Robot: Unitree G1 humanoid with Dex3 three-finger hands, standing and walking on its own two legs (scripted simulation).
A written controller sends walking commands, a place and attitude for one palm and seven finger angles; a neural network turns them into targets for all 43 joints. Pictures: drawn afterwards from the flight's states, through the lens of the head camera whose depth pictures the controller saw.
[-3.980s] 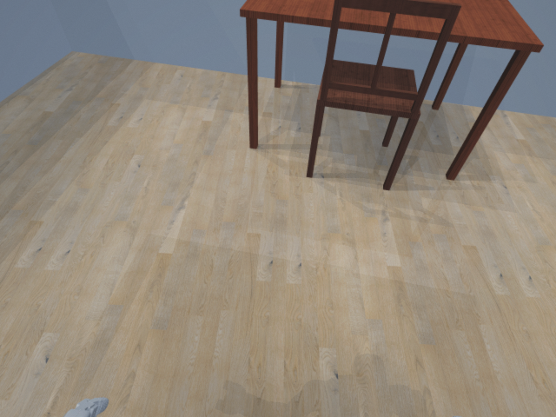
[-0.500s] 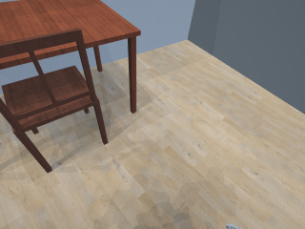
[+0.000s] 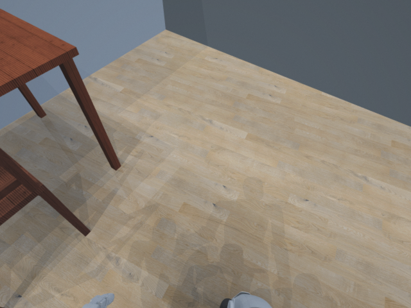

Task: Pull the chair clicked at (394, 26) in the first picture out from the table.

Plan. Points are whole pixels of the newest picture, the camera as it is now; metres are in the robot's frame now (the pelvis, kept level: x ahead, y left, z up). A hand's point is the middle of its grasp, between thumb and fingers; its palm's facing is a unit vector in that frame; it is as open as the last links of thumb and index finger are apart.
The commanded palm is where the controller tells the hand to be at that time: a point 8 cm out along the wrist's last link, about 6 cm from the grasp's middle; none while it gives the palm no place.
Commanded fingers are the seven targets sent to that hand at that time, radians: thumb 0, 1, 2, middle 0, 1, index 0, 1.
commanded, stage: turn to face it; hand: left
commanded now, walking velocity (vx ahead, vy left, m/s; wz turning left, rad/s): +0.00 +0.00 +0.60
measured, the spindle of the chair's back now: out of the picture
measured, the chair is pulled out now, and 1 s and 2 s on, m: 0.00 0.00 0.00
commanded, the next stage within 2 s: take the last steps up to it in 1.66 s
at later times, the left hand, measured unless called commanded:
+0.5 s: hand out of the picture +0.08 +0.24 -0.17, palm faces +0.26 -0.95 -0.18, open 7.3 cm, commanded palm none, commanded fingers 0.00 0.90 0.90 -0.20 -0.30 -0.20 -0.30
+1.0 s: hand out of the picture +0.03 +0.19 -0.12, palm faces +0.51 -0.81 -0.28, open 7.4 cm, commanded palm none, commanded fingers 0.00 0.90 0.90 -0.20 -0.30 -0.20 -0.30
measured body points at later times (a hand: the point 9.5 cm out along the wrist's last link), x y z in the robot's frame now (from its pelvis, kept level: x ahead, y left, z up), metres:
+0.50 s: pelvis +0.03 +0.03 +0.01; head +0.05 +0.07 +0.46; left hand +0.06 +0.29 -0.15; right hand +0.12 -0.21 -0.12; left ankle +0.04 +0.12 -0.72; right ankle +0.06 -0.10 -0.65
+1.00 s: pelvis +0.04 -0.03 +0.02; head +0.07 -0.05 +0.47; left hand +0.00 +0.23 -0.10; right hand +0.25 -0.23 -0.13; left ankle -0.02 +0.09 -0.64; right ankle +0.09 -0.13 -0.72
